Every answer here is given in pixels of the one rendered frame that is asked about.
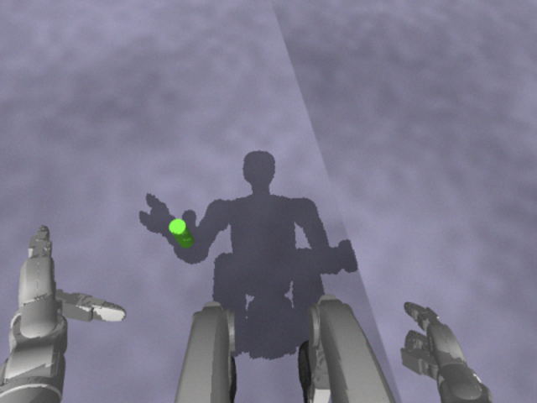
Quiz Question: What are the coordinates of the left robot arm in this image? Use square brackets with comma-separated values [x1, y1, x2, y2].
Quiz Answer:
[0, 300, 67, 403]

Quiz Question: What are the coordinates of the can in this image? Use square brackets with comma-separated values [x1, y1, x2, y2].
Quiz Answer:
[169, 219, 194, 248]

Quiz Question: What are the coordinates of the left robot hand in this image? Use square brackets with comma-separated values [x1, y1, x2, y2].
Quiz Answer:
[18, 225, 126, 322]

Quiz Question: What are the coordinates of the right robot hand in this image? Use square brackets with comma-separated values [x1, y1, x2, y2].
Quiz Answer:
[400, 302, 468, 381]

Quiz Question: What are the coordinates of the right robot arm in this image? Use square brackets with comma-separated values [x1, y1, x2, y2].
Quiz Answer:
[436, 364, 493, 403]

